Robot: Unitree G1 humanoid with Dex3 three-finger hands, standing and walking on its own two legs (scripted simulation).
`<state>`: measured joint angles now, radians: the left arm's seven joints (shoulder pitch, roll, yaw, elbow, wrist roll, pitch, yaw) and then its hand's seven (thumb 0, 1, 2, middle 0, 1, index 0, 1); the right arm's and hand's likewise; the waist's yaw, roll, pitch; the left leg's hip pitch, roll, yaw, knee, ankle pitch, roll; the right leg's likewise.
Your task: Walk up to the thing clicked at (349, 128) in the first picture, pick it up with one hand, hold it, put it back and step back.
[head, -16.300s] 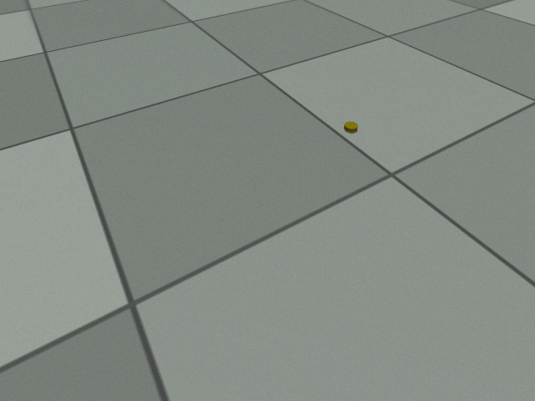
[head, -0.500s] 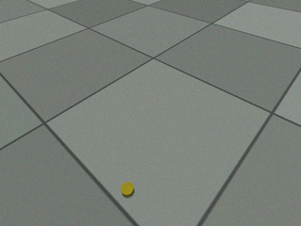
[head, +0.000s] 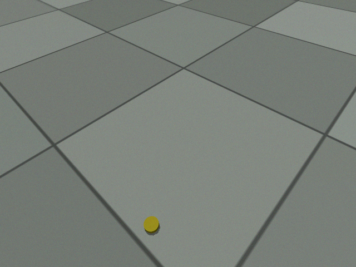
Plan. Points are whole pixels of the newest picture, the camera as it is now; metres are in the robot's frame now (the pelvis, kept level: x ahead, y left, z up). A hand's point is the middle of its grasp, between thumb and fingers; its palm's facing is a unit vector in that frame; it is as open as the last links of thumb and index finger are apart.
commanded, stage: stand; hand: left
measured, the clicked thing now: (151, 224) +0.52 +0.19 -0.77
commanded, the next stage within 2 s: none
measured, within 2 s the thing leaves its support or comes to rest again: neither
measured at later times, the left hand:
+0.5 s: hand out of the picture +0.08 +0.25 -0.15, palm faces -0.01 -0.94 -0.35, open 7.4 cm
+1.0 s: hand out of the picture +0.07 +0.25 -0.15, palm faces -0.01 -0.94 -0.34, open 7.4 cm
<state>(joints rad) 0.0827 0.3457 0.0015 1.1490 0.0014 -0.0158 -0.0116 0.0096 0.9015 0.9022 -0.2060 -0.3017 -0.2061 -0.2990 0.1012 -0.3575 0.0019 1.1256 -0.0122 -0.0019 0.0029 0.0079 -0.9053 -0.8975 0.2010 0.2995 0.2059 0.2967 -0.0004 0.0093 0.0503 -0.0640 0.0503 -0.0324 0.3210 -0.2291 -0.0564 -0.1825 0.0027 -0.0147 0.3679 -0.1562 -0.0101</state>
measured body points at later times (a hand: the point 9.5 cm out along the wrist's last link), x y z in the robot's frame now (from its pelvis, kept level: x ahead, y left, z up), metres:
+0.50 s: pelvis +0.00 +0.00 +0.00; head +0.00 -0.01 +0.45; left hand +0.08 +0.30 -0.13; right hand +0.06 -0.31 -0.14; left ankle -0.03 +0.16 -0.75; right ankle +0.03 -0.11 -0.75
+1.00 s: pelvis +0.00 +0.00 +0.00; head +0.01 -0.01 +0.45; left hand +0.07 +0.30 -0.13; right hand +0.06 -0.30 -0.14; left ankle -0.03 +0.16 -0.75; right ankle +0.03 -0.11 -0.75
